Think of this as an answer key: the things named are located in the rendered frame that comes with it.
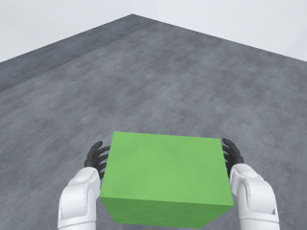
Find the right robot hand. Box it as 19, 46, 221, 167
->
222, 138, 244, 179

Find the right robot forearm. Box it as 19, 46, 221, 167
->
229, 163, 280, 230

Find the carton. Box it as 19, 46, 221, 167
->
99, 131, 234, 229

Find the left robot hand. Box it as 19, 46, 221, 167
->
84, 141, 110, 180

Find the left robot forearm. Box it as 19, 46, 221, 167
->
58, 167, 101, 230

